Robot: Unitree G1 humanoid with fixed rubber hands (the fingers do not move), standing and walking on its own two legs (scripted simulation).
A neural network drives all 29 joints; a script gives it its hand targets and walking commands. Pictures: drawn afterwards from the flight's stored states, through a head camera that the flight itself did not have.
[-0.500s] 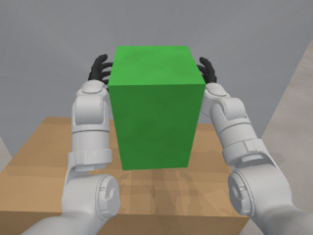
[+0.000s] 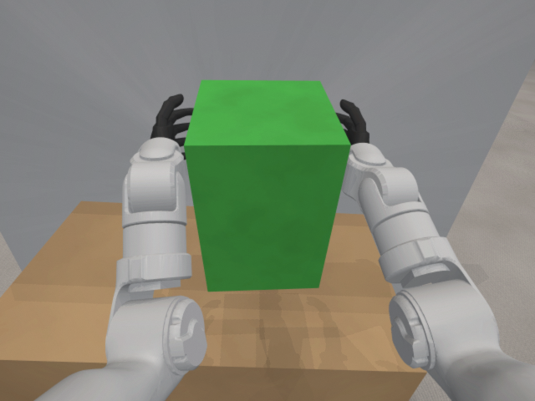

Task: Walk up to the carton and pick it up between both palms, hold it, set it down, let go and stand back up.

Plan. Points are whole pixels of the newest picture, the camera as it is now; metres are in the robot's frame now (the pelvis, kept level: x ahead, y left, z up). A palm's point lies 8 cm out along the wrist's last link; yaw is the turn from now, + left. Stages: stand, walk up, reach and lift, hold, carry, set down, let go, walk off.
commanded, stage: hold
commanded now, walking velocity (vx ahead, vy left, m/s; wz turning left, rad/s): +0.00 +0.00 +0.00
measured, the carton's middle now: (262, 188) +0.36 +0.01 +0.21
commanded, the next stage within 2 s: none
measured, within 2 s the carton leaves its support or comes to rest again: neither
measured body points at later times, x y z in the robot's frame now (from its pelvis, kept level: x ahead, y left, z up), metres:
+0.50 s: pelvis +0.00 +0.00 +0.00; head -0.08 +0.04 +0.44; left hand +0.38 +0.15 +0.27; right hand +0.38 -0.12 +0.27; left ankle +0.05 +0.11 -0.75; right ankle -0.01 -0.11 -0.75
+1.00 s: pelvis +0.00 +0.00 +0.00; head -0.08 +0.03 +0.44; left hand +0.38 +0.14 +0.27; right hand +0.38 -0.12 +0.27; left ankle +0.05 +0.11 -0.75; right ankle -0.01 -0.11 -0.75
